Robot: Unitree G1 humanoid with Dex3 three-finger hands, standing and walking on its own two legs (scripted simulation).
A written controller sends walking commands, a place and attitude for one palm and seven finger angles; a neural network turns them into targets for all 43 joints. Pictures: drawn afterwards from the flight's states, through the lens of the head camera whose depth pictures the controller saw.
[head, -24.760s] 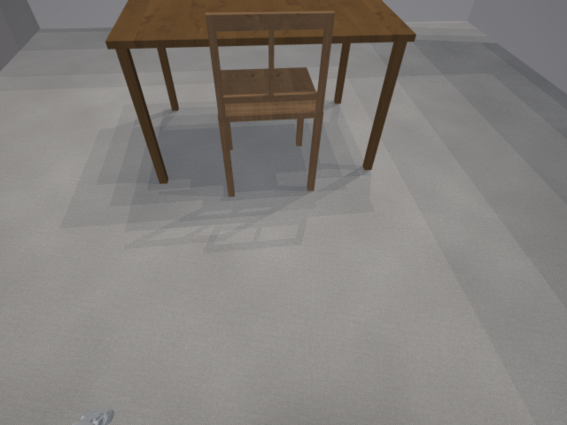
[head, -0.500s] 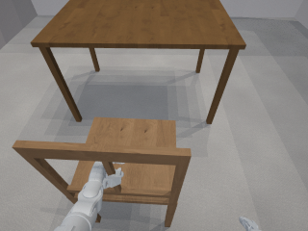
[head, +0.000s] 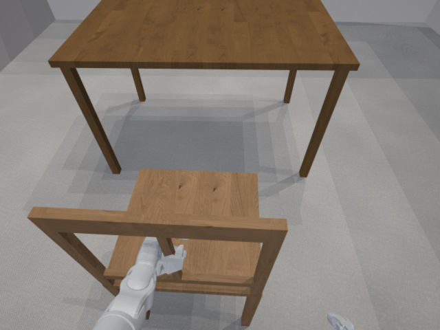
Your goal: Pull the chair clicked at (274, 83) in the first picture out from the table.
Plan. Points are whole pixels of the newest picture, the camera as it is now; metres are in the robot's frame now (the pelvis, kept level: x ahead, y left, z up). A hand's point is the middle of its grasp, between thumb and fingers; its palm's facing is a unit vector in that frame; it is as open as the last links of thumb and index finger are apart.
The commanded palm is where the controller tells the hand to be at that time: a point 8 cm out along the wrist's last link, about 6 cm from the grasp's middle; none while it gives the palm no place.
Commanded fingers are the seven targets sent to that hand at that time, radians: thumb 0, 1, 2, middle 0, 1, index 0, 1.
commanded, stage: open the thumb and straighten the fingers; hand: left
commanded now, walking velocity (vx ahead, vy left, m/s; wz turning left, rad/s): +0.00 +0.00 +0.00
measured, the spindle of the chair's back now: (171, 257) +0.28 +0.13 -0.10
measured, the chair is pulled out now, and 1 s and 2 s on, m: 0.63 0.63 0.63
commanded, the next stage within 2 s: draw the fingers out of the gap in 0.84 s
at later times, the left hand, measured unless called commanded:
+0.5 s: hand (166, 251) +0.29 +0.13 -0.08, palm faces -0.06 -0.99 -0.13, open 12.3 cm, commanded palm +0.27 +0.17 -0.05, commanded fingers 0.00 -0.55 0.20 -0.22 -0.65 -0.22 -0.65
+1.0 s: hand (163, 252) +0.29 +0.14 -0.08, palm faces -0.06 -0.99 -0.12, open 17.4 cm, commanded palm +0.27 +0.19 -0.05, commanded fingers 0.00 -0.55 0.20 0.00 0.00 0.00 0.00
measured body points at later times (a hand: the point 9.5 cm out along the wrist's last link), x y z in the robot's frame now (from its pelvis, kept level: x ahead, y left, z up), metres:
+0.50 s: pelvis +0.01 +0.00 -0.02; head +0.06 -0.01 +0.42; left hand +0.29 +0.19 -0.07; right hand +0.14 -0.26 -0.14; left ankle +0.02 +0.13 -0.74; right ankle -0.01 -0.13 -0.74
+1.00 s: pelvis +0.04 -0.01 -0.04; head +0.09 -0.01 +0.41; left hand +0.29 +0.20 -0.07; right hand +0.19 -0.26 -0.14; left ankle +0.02 +0.13 -0.74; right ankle -0.01 -0.13 -0.74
